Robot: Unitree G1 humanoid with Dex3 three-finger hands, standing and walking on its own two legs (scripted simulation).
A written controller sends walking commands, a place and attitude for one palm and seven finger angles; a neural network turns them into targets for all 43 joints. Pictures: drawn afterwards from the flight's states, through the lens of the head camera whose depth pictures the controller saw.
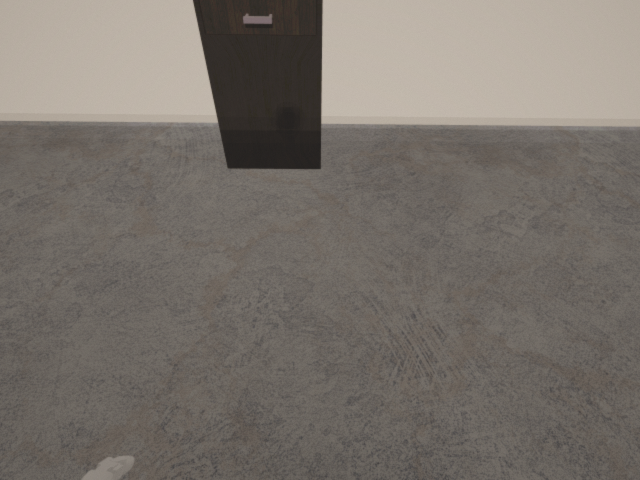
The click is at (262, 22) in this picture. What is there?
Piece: drawer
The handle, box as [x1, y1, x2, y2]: [243, 14, 271, 23]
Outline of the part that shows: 243,16 244,23 271,23 271,14 269,14 268,16 249,16 248,14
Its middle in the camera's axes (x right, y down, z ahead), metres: -0.24 -0.84 +1.47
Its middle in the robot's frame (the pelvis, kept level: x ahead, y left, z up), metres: +1.65 +0.32 -0.03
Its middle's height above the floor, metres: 0.73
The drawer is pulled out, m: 0.00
